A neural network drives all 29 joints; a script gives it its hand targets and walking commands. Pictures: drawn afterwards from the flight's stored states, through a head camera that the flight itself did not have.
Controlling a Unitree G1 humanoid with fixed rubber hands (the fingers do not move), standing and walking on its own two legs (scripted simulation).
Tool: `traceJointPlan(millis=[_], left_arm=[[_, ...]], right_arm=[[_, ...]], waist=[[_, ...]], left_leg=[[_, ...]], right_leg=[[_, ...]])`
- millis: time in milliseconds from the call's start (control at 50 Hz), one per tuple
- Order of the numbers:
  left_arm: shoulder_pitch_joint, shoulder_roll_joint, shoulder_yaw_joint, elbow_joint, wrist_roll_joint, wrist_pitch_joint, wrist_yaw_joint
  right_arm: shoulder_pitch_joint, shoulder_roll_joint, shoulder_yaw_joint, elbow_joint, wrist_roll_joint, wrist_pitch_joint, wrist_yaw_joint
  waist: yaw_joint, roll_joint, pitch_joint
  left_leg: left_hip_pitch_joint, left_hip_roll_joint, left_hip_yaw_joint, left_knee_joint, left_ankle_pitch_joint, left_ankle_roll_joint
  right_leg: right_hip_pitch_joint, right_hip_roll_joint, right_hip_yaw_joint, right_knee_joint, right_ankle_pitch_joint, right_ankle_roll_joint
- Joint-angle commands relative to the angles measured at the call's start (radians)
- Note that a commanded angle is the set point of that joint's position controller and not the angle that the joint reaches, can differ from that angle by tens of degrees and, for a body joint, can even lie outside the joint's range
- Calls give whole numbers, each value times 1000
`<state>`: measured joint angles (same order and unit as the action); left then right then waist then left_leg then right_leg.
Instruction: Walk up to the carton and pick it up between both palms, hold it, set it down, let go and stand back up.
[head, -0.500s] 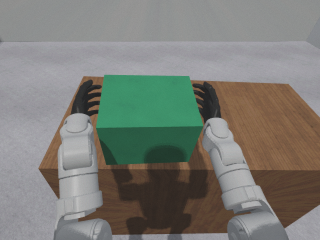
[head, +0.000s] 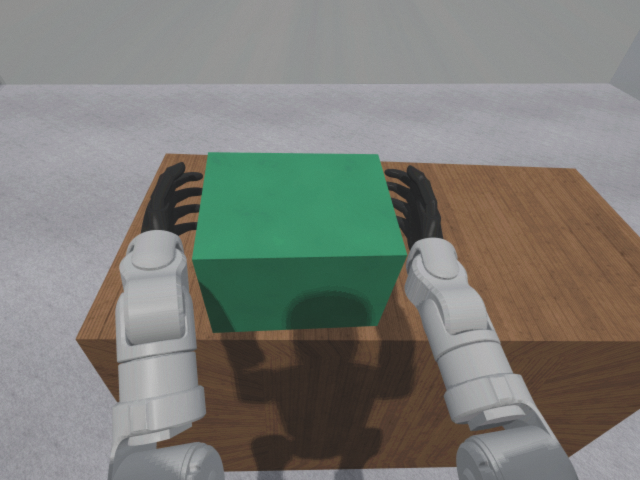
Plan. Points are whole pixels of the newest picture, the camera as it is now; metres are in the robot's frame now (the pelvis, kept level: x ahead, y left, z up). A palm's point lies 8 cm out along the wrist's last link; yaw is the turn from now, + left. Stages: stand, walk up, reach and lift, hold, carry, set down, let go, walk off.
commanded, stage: hold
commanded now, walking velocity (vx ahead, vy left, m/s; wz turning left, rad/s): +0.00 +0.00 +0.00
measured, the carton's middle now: (296, 242) +0.37 +0.00 +0.13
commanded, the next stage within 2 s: none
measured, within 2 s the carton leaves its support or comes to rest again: neither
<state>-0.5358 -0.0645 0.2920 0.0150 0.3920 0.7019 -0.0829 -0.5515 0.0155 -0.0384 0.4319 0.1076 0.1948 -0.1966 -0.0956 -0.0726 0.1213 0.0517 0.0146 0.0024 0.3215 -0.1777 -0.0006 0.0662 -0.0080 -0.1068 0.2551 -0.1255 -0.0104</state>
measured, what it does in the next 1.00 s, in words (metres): stands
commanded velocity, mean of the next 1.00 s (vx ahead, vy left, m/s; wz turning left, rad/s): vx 0.00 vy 0.00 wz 0.00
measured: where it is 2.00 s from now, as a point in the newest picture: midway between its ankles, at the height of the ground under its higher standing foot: outside the picture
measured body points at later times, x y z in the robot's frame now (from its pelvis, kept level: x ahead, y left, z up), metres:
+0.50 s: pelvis +0.00 +0.00 +0.00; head -0.03 +0.03 +0.45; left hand +0.37 +0.15 +0.17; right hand +0.36 -0.15 +0.17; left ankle +0.02 +0.12 -0.75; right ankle +0.03 -0.11 -0.75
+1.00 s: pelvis +0.00 +0.00 +0.00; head -0.03 +0.03 +0.45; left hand +0.37 +0.16 +0.17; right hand +0.36 -0.15 +0.17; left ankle +0.02 +0.12 -0.75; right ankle +0.03 -0.11 -0.75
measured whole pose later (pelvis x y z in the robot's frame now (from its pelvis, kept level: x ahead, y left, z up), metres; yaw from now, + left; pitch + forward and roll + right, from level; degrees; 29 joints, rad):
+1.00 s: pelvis +0.00 +0.00 +0.00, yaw +0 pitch -11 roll -1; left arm -0.55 -0.06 0.30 0.04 0.39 0.70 -0.07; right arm -0.58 0.01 -0.04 0.45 0.12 0.21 -0.20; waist -0.09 -0.08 0.12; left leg 0.04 0.01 0.00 0.32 -0.17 0.00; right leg 0.05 -0.01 -0.11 0.25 -0.12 -0.01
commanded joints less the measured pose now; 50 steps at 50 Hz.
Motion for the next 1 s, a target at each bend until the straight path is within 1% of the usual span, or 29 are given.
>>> traceJointPlan(millis=[0,560,580,600,620,660,680,700,720,740,760,780,800,820,840,860,880,900,920,960,980], left_arm=[[-552,-421,-442,-71,-157,-47,-123],[-555,-416,-434,-65,-154,-47,-125],[-520,-425,-458,-104,-164,-45,-124],[-540,-425,-464,-92,-161,-44,-124],[-550,-423,-454,-77,-166,-43,-125],[-560,-434,-461,-69,-168,-44,-120],[-581,-432,-463,-64,-171,-44,-116],[-575,-431,-458,-62,-165,-43,-114],[-591,-435,-461,-72,-169,-44,-113],[-587,-437,-459,-64,-169,-43,-114],[-573,-434,-452,-56,-164,-40,-118],[-579,-434,-450,-71,-170,-42,-122],[-605,-431,-442,-46,-165,-43,-122],[-610,-439,-457,-62,-172,-46,-121],[-610,-447,-461,-59,-175,-47,-120],[-605,-459,-472,-76,-183,-52,-120],[-588,-445,-455,-57,-176,-49,-120],[-576,-437,-446,-46,-172,-48,-122],[-589,-432,-444,-53,-171,-52,-122],[-583,-440,-441,-30,-168,-51,-119],[-588,-442,-447,-50,-170,-54,-118]], right_arm=[[-678,437,359,-253,40,-67,113],[-681,439,358,-250,38,-69,112],[-655,444,396,-263,72,-63,112],[-684,434,406,-271,77,-60,107],[-708,441,407,-277,79,-54,103],[-726,451,399,-288,79,-51,106],[-735,454,390,-278,77,-47,109],[-700,444,374,-237,68,-41,115],[-719,453,375,-247,62,-42,117],[-695,448,368,-227,57,-37,118],[-693,448,366,-227,61,-36,117],[-689,452,364,-232,61,-36,115],[-707,449,349,-207,51,-32,118],[-704,448,344,-214,52,-36,120],[-703,446,340,-214,52,-38,122],[-693,446,345,-218,58,-41,122],[-699,436,352,-220,62,-40,121],[-714,442,368,-244,65,-43,119],[-714,450,370,-231,68,-42,117],[-732,450,368,-240,60,-45,117],[-726,454,374,-243,66,-46,117]], waist=[[-11,83,-349],[-11,80,-350],[2,74,-366],[-7,80,-369],[2,60,-348],[4,79,-337],[4,77,-354],[-7,91,-333],[-3,78,-357],[-9,80,-344],[-5,78,-338],[-9,74,-358],[-13,76,-327],[-22,85,-352],[-20,93,-343],[-31,104,-359],[-19,97,-360],[-12,75,-380],[-11,78,-384],[-2,74,-368],[-6,74,-391]], left_leg=[[1,-37,54,-43,217,-16],[-2,-39,56,-44,208,-12],[7,-40,53,-36,282,-21],[12,-40,49,-26,288,-27],[-5,-44,48,-28,277,-22],[-24,-42,48,-38,238,-23],[-28,-44,48,-49,191,-17],[-22,-37,48,-57,183,-18],[-25,-38,48,-55,175,-16],[-25,-37,47,-62,176,-19],[-29,-39,49,-60,180,-18],[-20,-41,50,-59,183,-16],[-31,-40,49,-67,147,-20],[-19,-37,44,-63,156,-22],[-15,-36,45,-59,173,-27],[-4,-35,43,-51,200,-34],[-4,-39,45,-45,225,-33],[2,-44,45,-38,230,-25],[-10,-45,46,-39,219,-24],[-18,-45,48,-41,224,-23],[-6,-45,48,-43,214,-23]], right_leg=[[124,39,-23,-3,141,32],[129,37,-22,-3,149,35],[168,39,-13,0,218,35],[175,37,-10,2,222,37],[174,39,-10,2,220,43],[153,35,-8,0,168,38],[139,33,-5,-4,131,37],[122,35,-11,-6,109,31],[125,33,-10,-6,106,33],[127,35,-12,-5,113,32],[140,35,-9,-6,119,33],[143,30,-6,-5,138,40],[121,33,-12,-8,95,37],[116,31,-12,-8,99,36],[108,35,-14,-10,100,33],[112,35,-11,-7,120,30],[120,34,-13,-7,136,33],[132,36,-10,-5,159,40],[141,35,-9,-2,153,42],[134,38,-7,-3,147,38],[140,34,-8,-3,148,40]])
